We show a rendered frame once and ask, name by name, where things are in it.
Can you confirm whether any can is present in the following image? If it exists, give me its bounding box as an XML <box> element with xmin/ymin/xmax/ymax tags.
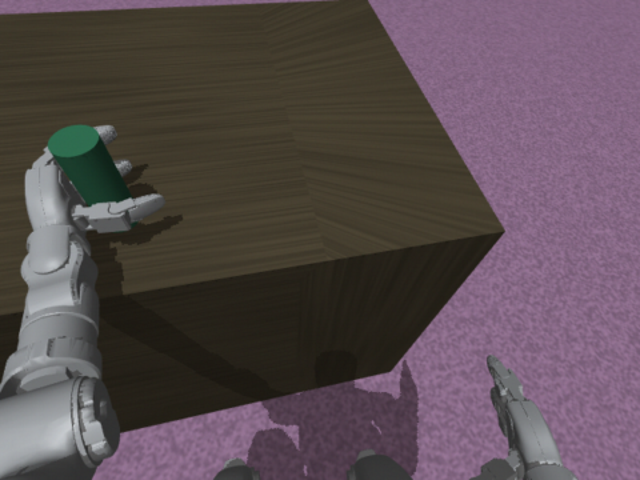
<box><xmin>48</xmin><ymin>125</ymin><xmax>139</xmax><ymax>233</ymax></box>

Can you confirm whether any left robot arm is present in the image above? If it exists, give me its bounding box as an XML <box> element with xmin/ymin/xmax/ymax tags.
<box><xmin>0</xmin><ymin>224</ymin><xmax>120</xmax><ymax>480</ymax></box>

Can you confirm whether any left robot hand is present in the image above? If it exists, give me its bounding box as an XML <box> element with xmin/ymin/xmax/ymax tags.
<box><xmin>25</xmin><ymin>125</ymin><xmax>166</xmax><ymax>237</ymax></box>

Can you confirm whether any right robot hand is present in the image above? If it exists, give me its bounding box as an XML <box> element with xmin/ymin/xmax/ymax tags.
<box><xmin>469</xmin><ymin>355</ymin><xmax>564</xmax><ymax>480</ymax></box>

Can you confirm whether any right robot arm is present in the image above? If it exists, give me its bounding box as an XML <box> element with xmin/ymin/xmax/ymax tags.
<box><xmin>523</xmin><ymin>464</ymin><xmax>578</xmax><ymax>480</ymax></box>

